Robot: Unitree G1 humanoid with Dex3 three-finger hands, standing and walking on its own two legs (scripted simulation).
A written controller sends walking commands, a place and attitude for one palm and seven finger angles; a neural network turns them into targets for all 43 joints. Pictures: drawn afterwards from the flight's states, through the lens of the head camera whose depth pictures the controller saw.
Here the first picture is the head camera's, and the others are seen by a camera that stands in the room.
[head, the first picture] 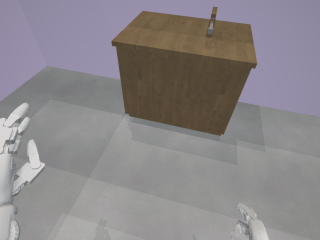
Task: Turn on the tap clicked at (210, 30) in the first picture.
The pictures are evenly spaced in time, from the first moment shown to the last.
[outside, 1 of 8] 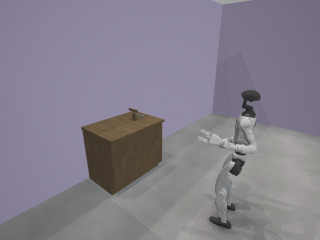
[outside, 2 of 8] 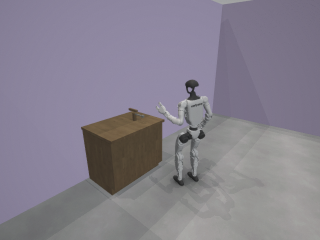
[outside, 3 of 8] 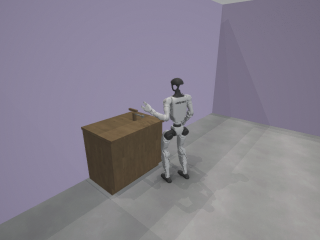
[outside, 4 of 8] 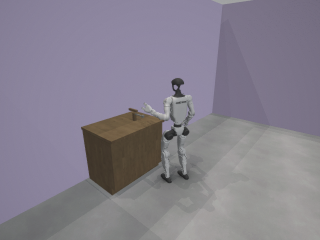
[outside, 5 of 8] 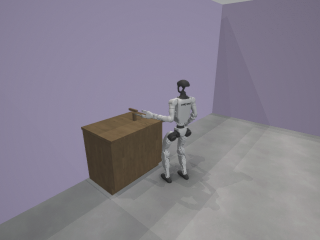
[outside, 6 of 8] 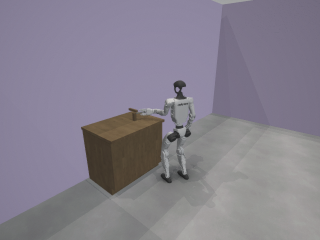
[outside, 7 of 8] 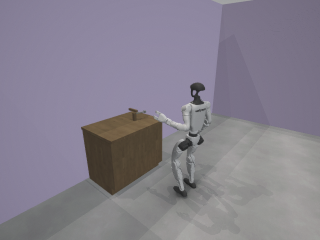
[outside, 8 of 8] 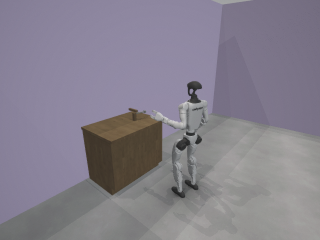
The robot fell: no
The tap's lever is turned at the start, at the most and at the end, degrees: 0 75 75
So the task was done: yes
